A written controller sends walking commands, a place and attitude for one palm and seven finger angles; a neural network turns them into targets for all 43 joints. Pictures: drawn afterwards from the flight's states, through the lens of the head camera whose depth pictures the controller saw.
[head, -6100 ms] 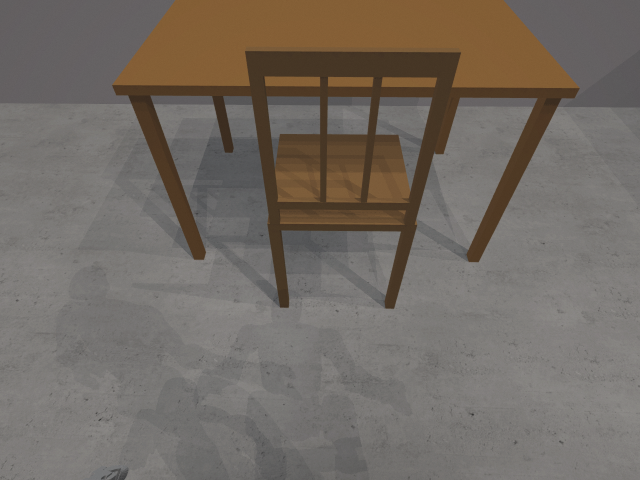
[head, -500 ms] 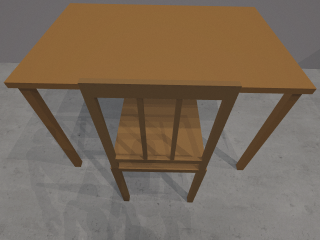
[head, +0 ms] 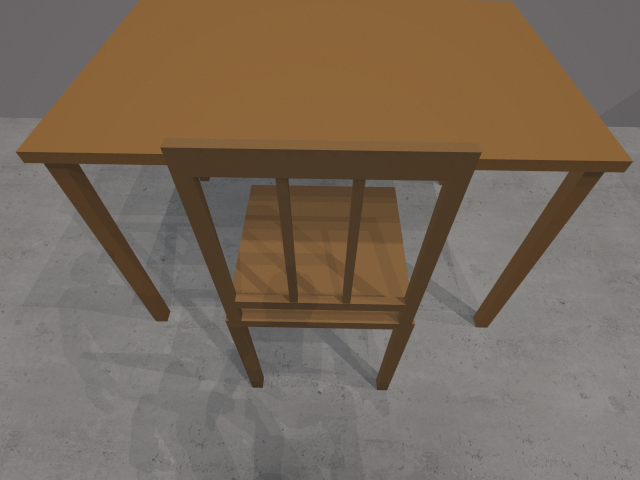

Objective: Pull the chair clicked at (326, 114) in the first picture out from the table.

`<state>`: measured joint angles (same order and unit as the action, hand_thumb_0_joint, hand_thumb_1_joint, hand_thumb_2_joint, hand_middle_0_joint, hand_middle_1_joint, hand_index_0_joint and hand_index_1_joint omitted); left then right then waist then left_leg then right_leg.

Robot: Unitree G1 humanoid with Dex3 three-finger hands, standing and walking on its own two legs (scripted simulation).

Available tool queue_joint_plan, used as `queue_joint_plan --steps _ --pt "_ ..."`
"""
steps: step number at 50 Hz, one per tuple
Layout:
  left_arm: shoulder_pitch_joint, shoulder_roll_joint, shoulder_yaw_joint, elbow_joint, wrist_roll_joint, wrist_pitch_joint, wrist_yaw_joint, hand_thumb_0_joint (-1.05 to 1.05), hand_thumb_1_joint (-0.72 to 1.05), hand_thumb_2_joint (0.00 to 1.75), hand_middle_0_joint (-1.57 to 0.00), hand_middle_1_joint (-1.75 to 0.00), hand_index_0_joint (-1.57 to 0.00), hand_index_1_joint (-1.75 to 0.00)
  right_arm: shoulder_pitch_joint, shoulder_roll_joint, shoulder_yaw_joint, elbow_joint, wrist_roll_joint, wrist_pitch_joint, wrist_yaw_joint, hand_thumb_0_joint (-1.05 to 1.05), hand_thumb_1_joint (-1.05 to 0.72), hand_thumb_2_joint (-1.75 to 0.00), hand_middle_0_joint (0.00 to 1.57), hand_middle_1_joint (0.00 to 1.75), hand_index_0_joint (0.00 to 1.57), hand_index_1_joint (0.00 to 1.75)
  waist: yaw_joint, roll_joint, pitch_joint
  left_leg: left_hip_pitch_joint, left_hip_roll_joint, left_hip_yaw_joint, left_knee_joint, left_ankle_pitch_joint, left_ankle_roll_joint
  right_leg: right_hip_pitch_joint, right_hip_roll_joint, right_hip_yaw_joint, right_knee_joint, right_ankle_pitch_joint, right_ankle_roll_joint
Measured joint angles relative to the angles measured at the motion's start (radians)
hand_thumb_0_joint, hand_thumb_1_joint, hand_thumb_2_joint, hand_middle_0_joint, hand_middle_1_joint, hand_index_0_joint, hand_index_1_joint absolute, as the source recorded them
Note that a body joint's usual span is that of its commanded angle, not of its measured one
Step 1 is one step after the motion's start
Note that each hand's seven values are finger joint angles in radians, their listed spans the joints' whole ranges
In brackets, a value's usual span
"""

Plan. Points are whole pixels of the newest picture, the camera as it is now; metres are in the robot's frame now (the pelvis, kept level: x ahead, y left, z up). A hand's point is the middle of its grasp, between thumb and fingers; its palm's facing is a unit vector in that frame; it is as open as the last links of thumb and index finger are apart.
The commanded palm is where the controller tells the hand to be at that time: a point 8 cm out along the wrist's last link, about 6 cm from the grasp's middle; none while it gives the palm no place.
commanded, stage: come to a stop and stand still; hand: left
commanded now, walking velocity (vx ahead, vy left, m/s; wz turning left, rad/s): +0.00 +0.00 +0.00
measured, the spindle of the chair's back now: (289, 248) +0.47 +0.10 -0.06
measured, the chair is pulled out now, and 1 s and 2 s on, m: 0.00 0.00 0.00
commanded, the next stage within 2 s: look again from close up in 0.32 s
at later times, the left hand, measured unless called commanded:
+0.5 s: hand out of the picture -0.05 +0.17 -0.17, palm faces +0.01 -0.98 -0.19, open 7.3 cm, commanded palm none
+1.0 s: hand out of the picture -0.01 +0.20 -0.17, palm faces +0.01 -0.98 -0.20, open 7.3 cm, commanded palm none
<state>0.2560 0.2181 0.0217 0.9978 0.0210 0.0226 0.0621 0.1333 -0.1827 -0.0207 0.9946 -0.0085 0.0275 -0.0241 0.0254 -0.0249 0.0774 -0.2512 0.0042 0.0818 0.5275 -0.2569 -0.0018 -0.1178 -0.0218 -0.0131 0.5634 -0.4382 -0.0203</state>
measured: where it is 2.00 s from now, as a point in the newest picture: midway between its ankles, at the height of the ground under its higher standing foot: outside the picture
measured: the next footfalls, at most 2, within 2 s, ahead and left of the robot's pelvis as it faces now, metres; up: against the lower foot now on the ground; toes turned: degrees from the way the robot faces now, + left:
none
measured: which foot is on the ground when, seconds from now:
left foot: down 0.00-1.00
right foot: down 0.00-1.00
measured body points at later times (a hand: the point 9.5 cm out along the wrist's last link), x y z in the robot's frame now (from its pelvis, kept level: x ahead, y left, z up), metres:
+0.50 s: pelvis -0.02 +0.01 +0.01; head +0.00 +0.01 +0.46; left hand -0.05 +0.22 -0.15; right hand -0.04 -0.21 -0.15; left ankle +0.02 +0.13 -0.73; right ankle -0.08 -0.10 -0.73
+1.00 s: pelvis -0.01 +0.03 +0.00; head +0.00 +0.04 +0.45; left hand -0.01 +0.25 -0.16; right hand +0.01 -0.20 -0.15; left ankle +0.01 +0.13 -0.73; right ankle -0.08 -0.10 -0.73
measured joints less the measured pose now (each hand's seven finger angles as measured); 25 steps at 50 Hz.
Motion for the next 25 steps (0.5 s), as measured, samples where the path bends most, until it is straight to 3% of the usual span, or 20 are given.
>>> queue_joint_plan --steps 8,18,23,25 --pt "0.015 -0.029 -0.030 0.032 -0.005 -0.021 -0.016 0.01 0.91 0.90 -0.20 -0.30 -0.20 -0.30 0.049 0.009 0.016 0.059 0.001 0.007 0.012 0.00 -0.91 -0.90 0.20 0.30 0.20 0.30 -0.015 0.022 -0.021 0.028 0.014 -0.016 -0.090 0.066 -0.006 0.040 0.020 -0.015 -0.117 0.091 -0.001" --pt "0.054 -0.067 -0.037 0.091 -0.008 -0.028 -0.019 0.01 0.91 0.90 -0.20 -0.30 -0.21 -0.30 0.139 0.016 0.020 0.127 0.003 -0.004 0.005 0.00 -0.92 -0.90 0.20 0.30 0.20 0.30 -0.026 0.016 -0.031 0.040 0.015 -0.017 -0.126 0.093 -0.003 0.055 0.023 -0.017 -0.159 0.121 0.001" --pt "0.077 -0.084 -0.041 0.104 -0.002 -0.046 -0.007 0.01 0.91 0.90 -0.20 -0.30 -0.20 -0.30 0.166 0.021 0.024 0.126 -0.001 -0.009 0.009 0.00 -0.91 -0.90 0.20 0.30 0.20 0.30 -0.028 0.035 -0.029 -0.007 0.033 -0.029 -0.064 0.068 -0.001 0.036 0.041 -0.021 -0.157 0.128 0.002" --pt "0.087 -0.088 -0.045 0.097 -0.005 -0.053 -0.006 0.01 0.91 0.90 -0.20 -0.30 -0.21 -0.30 0.170 0.022 0.023 0.097 -0.006 -0.014 0.014 0.00 -0.91 -0.90 0.20 0.30 0.20 0.30 -0.043 0.044 -0.022 -0.043 0.041 -0.036 -0.008 0.043 -0.001 0.011 0.048 -0.025 -0.121 0.115 0.001"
